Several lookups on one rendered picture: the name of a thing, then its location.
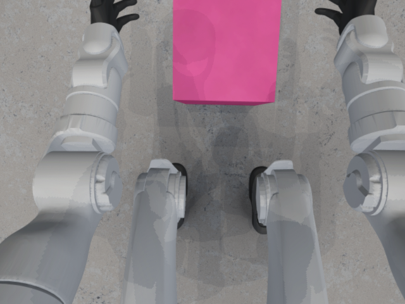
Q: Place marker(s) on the right robot hand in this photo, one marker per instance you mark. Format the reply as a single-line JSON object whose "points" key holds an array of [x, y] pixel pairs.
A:
{"points": [[350, 9]]}

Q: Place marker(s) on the robot left upper arm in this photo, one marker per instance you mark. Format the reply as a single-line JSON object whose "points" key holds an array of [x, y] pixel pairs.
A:
{"points": [[43, 262]]}

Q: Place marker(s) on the left robot shin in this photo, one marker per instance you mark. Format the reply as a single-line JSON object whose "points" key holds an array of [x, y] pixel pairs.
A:
{"points": [[155, 163]]}

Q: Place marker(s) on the carton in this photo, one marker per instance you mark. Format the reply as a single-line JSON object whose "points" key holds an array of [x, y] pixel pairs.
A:
{"points": [[225, 52]]}

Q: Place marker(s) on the robot left forearm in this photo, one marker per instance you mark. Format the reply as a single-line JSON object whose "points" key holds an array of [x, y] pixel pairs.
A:
{"points": [[93, 97]]}

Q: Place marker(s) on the left robot hand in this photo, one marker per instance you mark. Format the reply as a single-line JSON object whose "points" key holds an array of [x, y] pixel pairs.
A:
{"points": [[106, 11]]}

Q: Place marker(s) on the robot right thigh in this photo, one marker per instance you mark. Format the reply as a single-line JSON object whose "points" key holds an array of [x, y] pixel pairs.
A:
{"points": [[295, 270]]}

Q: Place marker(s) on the robot right upper arm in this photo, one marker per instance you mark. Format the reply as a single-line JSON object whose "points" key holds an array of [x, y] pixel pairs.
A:
{"points": [[375, 186]]}

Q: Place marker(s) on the robot right forearm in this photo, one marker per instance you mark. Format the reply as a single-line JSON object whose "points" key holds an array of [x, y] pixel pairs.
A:
{"points": [[373, 85]]}

